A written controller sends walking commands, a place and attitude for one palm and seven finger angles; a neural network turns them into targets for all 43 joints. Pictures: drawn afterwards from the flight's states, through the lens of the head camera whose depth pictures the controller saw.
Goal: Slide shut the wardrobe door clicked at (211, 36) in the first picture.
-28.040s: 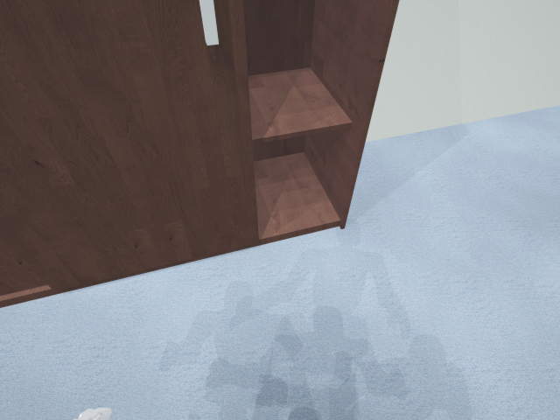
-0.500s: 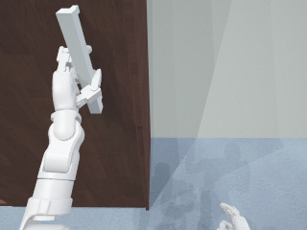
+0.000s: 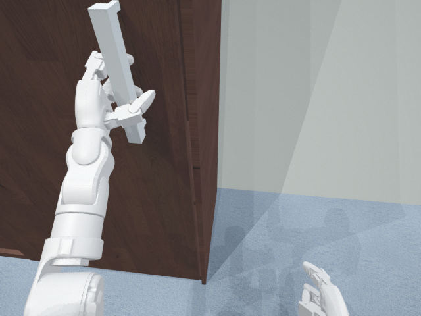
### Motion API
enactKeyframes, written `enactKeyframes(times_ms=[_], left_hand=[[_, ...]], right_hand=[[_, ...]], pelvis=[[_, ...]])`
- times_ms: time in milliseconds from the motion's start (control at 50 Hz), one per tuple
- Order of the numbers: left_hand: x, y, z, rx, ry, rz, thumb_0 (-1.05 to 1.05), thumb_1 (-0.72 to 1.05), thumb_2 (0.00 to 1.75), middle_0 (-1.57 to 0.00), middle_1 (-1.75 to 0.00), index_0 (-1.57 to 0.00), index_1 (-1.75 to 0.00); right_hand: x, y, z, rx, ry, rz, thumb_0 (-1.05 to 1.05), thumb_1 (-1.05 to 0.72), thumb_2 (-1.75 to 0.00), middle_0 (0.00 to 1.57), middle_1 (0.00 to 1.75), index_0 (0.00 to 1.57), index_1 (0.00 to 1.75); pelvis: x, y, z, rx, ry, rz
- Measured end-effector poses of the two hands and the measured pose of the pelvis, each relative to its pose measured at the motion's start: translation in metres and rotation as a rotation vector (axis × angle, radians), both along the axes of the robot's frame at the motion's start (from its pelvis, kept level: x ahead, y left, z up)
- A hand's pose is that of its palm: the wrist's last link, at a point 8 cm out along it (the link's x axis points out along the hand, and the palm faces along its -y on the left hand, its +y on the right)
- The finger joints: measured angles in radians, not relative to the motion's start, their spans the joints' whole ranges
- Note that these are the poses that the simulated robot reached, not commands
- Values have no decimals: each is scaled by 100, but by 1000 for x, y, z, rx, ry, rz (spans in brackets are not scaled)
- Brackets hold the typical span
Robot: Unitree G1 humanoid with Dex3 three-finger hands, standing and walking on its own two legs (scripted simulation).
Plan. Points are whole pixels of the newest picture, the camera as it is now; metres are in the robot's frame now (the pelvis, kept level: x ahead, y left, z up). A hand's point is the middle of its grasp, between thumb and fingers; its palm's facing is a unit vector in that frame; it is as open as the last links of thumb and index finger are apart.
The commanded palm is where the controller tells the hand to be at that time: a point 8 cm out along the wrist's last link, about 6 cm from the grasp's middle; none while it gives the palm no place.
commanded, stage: loosen the grip on the handle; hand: left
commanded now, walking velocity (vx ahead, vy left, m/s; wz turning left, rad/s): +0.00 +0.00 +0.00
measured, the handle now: (127, 79) +0.42 +0.19 +0.27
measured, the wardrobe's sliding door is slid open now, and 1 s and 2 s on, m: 0.01 0.01 0.02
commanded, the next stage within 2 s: slip the hand off the handle in 0.38 s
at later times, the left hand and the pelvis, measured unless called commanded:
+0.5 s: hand (132, 106) +0.38 +0.17 +0.24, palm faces +0.20 -0.97 -0.12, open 15.0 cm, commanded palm +0.35 +0.22 +0.24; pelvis +0.01 -0.02 +0.00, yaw +2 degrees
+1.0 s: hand (108, 105) +0.38 +0.21 +0.24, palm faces +0.19 -0.98 -0.10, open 14.8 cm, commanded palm +0.35 +0.28 +0.24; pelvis +0.02 +0.01 +0.00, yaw -1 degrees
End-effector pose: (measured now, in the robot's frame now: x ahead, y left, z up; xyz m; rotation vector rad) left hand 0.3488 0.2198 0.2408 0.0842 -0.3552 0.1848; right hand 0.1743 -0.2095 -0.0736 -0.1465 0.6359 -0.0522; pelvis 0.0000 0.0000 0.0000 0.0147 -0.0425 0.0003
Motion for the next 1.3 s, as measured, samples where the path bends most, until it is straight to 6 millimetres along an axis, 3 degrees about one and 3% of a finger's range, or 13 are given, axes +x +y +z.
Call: enactKeyframes(times_ms=[180, 260, 340, 460, 620, 720, 880, 1140, 1220, 1300], left_hand=[[-1, -7, -5, 46, -62, 71, -1, -27, 33, -45, -140, -17, -120], [1, -5, -6, 71, -87, 54, -1, -42, 26, -48, -141, -17, -118], [2, -2, -6, 87, -103, 37, -1, -50, 22, -51, -139, -19, -116], [3, 1, -6, 93, -111, 14, -1, -54, 20, -52, -136, -20, -112], [3, 8, -5, 110, -102, -62, -1, -56, 20, -53, -129, -21, -109], [3, 12, -4, 91, -88, -104, -1, -56, 20, -51, -125, -23, -107], [2, 19, -5, 52, -85, -90, -1, -56, 19, -52, -124, -23, -108], [-5, 75, -2, 77, -72, 52, -1, -56, 20, -45, -124, -25, -114], [-17, 79, 0, 86, -98, 42, -2, -56, 20, -36, -120, -25, -114], [-30, 78, -6, 90, -92, 22, -1, -56, 20, -31, -118, -25, -115]], right_hand=[[-51, -50, -18, -17, 74, -68, 1, -90, -90, 20, 30, 21, 30], [-66, -71, -27, -56, 156, -94, 2, -90, -90, 20, 30, 20, 30], [-66, -82, -31, -83, 207, -105, 2, -90, -90, 20, 30, 20, 30], [-35, -70, -28, -87, 178, -76, 2, -91, -90, 19, 30, 20, 30], [23, -20, -8, -39, 34, 0, 2, -90, -90, 20, 30, 20, 30], [39, 5, 2, -8, -30, 21, 1, -90, -90, 20, 30, 20, 30], [20, 13, -3, -2, 0, -11, 1, -90, -90, 20, 30, 21, 30], [-47, -34, -22, -93, 168, -118, 2, -90, -90, 20, 30, 21, 30], [-52, -44, -22, -107, 167, -127, 2, -90, -90, 20, 30, 20, 30], [-44, -46, -20, -110, 138, -123, 2, -90, -90, 20, 30, 20, 30]], pelvis=[[-7, -27, -2, 1, 11, -4], [-5, -32, -3, -4, 30, 2], [0, -32, -3, -12, 49, 14], [9, -24, -3, -16, 62, 29], [20, -8, -2, -13, 58, 21], [23, 1, -2, -13, 49, 9], [22, 7, -3, -13, 41, -11], [12, 2, -3, -15, 51, -10], [12, 1, -4, -16, 54, -8], [13, 0, -4, -16, 52, -7]])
